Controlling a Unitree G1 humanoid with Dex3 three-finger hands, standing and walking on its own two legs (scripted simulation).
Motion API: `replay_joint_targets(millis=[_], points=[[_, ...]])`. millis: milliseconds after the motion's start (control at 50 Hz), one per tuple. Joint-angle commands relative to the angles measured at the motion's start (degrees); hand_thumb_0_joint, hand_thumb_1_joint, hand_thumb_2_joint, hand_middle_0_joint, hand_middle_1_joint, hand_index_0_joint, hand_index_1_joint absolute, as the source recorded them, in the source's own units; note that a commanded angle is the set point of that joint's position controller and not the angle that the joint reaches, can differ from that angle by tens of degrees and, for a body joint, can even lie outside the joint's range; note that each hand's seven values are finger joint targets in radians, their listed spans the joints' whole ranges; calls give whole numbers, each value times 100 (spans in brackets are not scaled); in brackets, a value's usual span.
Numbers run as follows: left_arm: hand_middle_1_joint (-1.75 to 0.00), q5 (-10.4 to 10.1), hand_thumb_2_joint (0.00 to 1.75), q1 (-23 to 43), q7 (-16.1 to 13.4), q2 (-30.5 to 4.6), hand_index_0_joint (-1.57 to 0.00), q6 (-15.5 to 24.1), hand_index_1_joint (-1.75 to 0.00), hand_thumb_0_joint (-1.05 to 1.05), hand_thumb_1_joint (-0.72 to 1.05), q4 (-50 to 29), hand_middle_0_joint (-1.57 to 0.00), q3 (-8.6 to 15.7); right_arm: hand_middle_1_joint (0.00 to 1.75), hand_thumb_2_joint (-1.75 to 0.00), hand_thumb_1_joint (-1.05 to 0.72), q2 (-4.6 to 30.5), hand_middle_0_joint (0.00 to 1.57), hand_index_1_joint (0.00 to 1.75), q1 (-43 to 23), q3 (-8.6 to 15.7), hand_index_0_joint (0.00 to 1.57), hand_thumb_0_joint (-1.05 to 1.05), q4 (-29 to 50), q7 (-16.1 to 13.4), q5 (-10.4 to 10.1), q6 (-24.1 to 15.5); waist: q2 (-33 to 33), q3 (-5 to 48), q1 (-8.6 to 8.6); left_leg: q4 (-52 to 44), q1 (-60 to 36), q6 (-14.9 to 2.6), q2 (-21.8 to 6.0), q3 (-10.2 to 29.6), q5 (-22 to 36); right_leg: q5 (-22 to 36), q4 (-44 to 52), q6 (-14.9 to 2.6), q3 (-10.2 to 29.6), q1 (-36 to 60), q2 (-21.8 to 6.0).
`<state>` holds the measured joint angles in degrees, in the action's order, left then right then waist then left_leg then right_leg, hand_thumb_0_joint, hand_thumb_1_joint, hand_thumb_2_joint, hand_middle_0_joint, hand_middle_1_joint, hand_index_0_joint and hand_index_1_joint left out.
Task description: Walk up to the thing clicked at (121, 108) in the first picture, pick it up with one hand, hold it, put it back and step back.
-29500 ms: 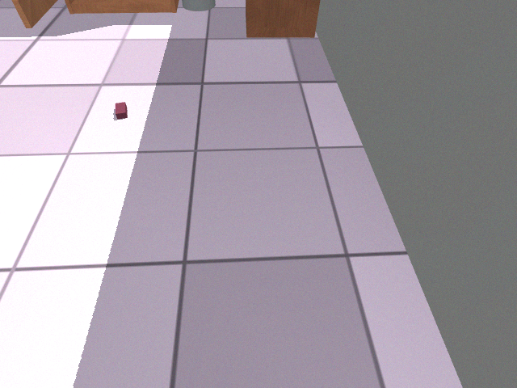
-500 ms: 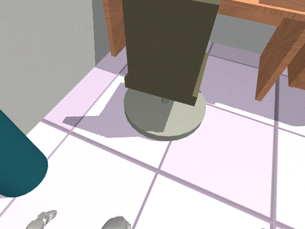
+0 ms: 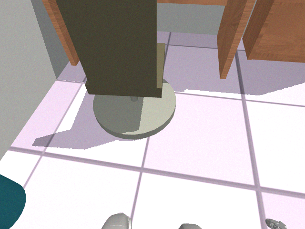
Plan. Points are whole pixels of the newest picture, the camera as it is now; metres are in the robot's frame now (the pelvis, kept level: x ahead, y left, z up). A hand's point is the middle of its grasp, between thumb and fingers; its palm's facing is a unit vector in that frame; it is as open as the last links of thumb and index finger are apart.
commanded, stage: walk up
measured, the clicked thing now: out of the picture -0.05 -1.50 -0.72
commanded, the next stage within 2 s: none
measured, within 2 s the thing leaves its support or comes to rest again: neither
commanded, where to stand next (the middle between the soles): +0.04 +0.02 m, yaw -9 degrees
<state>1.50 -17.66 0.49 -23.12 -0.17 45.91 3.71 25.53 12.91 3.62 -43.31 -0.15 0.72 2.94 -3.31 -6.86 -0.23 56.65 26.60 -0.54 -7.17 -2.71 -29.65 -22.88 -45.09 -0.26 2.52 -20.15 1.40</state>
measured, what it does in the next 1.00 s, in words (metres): steps to the left, turning right: left foot, then right foot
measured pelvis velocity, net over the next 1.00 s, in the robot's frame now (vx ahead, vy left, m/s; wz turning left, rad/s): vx -0.05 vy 0.13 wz -0.90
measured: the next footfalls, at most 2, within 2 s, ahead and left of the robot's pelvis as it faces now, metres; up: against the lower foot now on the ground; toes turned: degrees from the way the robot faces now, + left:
left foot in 0.34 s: +0.09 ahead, +0.13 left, +0.00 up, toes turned -26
right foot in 0.96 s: -0.12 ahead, +0.02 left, +0.00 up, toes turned -54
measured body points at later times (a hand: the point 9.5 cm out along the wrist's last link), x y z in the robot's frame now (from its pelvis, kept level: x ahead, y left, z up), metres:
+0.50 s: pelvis -0.02 +0.11 +0.03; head +0.02 +0.11 +0.47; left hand +0.21 +0.37 -0.08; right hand -0.04 -0.23 -0.06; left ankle +0.06 +0.15 -0.71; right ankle -0.05 -0.06 -0.64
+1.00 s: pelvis -0.05 +0.13 +0.02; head -0.07 +0.11 +0.46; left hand +0.26 +0.28 -0.06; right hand -0.29 -0.12 -0.10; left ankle +0.05 +0.15 -0.69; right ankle -0.15 +0.05 -0.71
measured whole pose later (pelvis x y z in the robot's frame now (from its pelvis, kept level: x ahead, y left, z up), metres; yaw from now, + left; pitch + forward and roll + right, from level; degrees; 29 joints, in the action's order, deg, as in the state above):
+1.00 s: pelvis -0.05 +0.13 +0.02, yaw -52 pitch -2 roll -1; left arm 1.6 -20.5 2.7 -24.5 0.5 43.0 4.1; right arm 26.0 19.2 6.5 -45.3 3.8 1.7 3.0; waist -5.3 -1.0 2.0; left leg 45.5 22.5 -0.6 -9.3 -15.5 -26.8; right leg -19.9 -35.5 -2.3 -2.4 -14.8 0.0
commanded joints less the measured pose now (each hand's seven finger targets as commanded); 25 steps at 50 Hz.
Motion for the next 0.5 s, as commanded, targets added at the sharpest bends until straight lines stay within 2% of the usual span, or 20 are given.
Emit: replay_joint_targets(millis=[0, 20, 40, 80, 100, 140, 180, 200, 260, 280, 300, 320, 340, 360, 380, 400, 420, 440, 460, 480], points=[[-30, -33, 90, 304, -218, -1567, -20, 222, -30, 0, 90, -504, -20, 413, 30, -90, -90, 968, 20, 30, -24, 277, 20, 0, 309, -28, -162, -252, 1316, 423, 106, 543, 630, -20, 156, 478, -13, 2238, 1576, -1171, 1905, 529, -1194], [-30, -40, 90, 228, -238, -1500, -20, 236, -30, 0, 90, -444, -20, 397, 30, -90, -90, 882, 20, 30, 54, 221, 20, 0, 219, -26, -162, -243, 1448, 579, 84, 452, 622, 13, 214, 398, 221, 2494, 1475, -1083, 1751, 703, -1067], [-30, 1, 90, -190, -254, -1489, -20, 152, -30, 0, 90, -700, -20, 420, 30, -90, -90, 823, 20, 30, -747, 287, 20, 0, 586, 111, 21, -204, 1305, 557, -80, 558, 1080, 8, 696, 448, 34, 3118, 1749, -1118, 3110, 860, -797], [-30, 16, 90, -508, -318, -1580, -20, 177, -30, 0, 90, -724, -20, 441, 30, -90, -90, 864, 20, 30, -1009, 297, 20, 0, 695, 104, 89, -162, 1223, 706, -225, 698, 1256, -7, 670, 672, 14, 3398, 1749, -1226, 3439, 1242, -944], [-30, 26, 90, -413, -347, -1597, -20, 201, -30, 0, 90, -773, -20, 458, 30, -90, -90, 872, 20, 30, -845, 288, 20, 0, 618, 102, 38, -160, 1278, 967, -135, 516, 1404, 29, 674, 785, 78, 3609, 1609, -1250, 3405, 1822, -955], [-30, -4, 90, -200, -364, -1569, -20, 192, -30, 0, 90, -926, -20, 483, 30, -90, -90, 928, 20, 30, -606, 328, 20, 0, 443, 86, -27, -152, 1292, 1321, 45, 203, 1102, 96, 724, 831, 284, 3294, 1554, -1144, 3267, 1952, -871], [-30, 0, 90, -360, -379, -1454, -20, 175, -30, 0, 90, -1030, -20, 460, 30, -90, -90, 925, 20, 30, -788, 351, 20, 0, 480, 87, -41, -141, 1258, 1376, -74, -222, 813, 82, 864, 833, 280, 2924, 1623, -1056, 3333, 1825, -698], [-30, 28, 90, -386, -392, -1521, -20, 178, -30, 0, 90, -1069, -20, 475, 30, -90, -90, 885, 20, 30, -847, 346, 20, 0, 519, 88, -28, -135, 1331, 1354, -84, -435, 541, 73, 894, 857, 295, 2914, 1637, -1112, 3468, 1551, -741], [-30, 49, 90, -168, -385, -1543, -20, 125, -30, 0, 90, -1169, -20, 497, 30, -90, -90, 787, 20, 30, -813, 372, 20, 0, 522, 113, 0, -140, 1365, 1100, -36, -1083, -196, 50, 1085, 786, 294, 2859, 1652, -1083, 3457, 749, -608], [-30, 57, 90, 61, -381, -1564, -20, 111, -30, 0, 90, -1248, -20, 503, 30, -90, -90, 735, 20, 30, -652, 374, 20, 0, 478, 121, -2, -151, 1471, 1053, 87, -1506, -664, 38, 1089, 806, 369, 2712, 1650, -1037, 3464, 350, -580], [-30, 46, 90, 271, -359, -1497, -20, 77, -30, 0, 90, -1307, -20, 482, 30, -90, -90, 733, 20, 30, -450, 403, 20, 0, 384, 132, -8, -172, 1369, 973, 214, -2079, -1296, 22, 1174, 684, 627, 2390, 1598, -874, 3235, -147, -381], [-30, 44, 90, 486, -362, -1381, -20, 70, -30, 0, 90, -1383, -20, 435, 30, -90, -90, 783, 20, 30, -89, 454, 20, 0, 326, 121, 43, -208, 1202, 1010, 502, -3019, -2225, -101, 874, 936, 1215, 1720, 1294, -540, 2924, -880, -199], [-30, 23, 90, 321, -361, -915, -20, 75, -30, 0, 90, -1371, -20, 340, 30, -90, -90, 1182, 20, 30, -160, 557, 20, 0, 343, 108, 125, -238, -94, 1128, 459, -3671, -2828, -304, -52, 1913, 883, 438, 328, -164, 2039, -1601, 555], [-30, 17, 90, -124, -406, -827, -20, 59, -30, 0, 90, -1250, -20, 291, 30, -90, -90, 1455, 20, 30, -562, 601, 20, 0, 574, 97, 138, -238, -1012, 1109, 250, -4123, -2578, -711, -1400, 3303, 645, -736, -822, 61, 1204, -1934, 1105], [-30, 57, 90, -313, -448, -1387, -20, 27, -30, 0, 90, -1011, -20, 442, 30, -90, -90, 1502, 20, 30, -960, 656, 20, 0, 707, 144, 128, -203, -795, 856, 255, -4476, -1659, -1136, -1883, 3605, -271, -856, -1607, 115, 999, -1596, 635], [-30, 77, 90, -422, -409, -1463, -20, 14, -30, 0, 90, -898, -20, 467, 30, -90, -90, 1509, 20, 30, -1227, 689, 20, 0, 755, 163, 134, -223, -777, 542, 116, -4757, -1126, -1218, -1962, 3693, -672, -737, -1988, 119, 869, -1439, 465], [-30, 102, 90, -273, -364, -1580, -20, -18, -30, 0, 90, -762, -20, 524, 30, -90, -90, 1235, 20, 30, -1341, 609, 20, 0, 745, 180, 125, -228, -229, 143, 46, -4838, -664, -757, -1500, 2923, -570, -338, -1943, 83, 944, -1252, 297], [-30, 42, 90, -336, -253, -1476, -20, -59, -30, 0, 90, -606, -20, 557, 30, -90, -90, 1047, 20, 30, -1417, 530, 20, 0, 714, 182, 128, -248, -260, 50, -103, -4775, -550, -391, -990, 2280, -489, 86, -1878, 55, 997, -1106, 325], [-30, 0, 90, -434, -147, -1427, -20, -89, -30, 0, 90, -514, -20, 560, 30, -90, -90, 882, 20, 30, -1399, 497, 20, 0, 677, 167, 102, -288, -280, 115, -149, -4639, -865, -99, -600, 1725, -247, 468, -1809, 47, 891, -1136, 364], [-30, -28, 90, -453, -55, -1354, -20, -98, -30, 0, 90, -530, -20, 547, 30, -90, -90, 894, 20, 30, -1187, 501, 20, 0, 598, 158, 86, -323, -450, 289, -87, -4488, -1231, -49, -488, 1464, -62, 701, -1769, 61, 693, -1212, 341]])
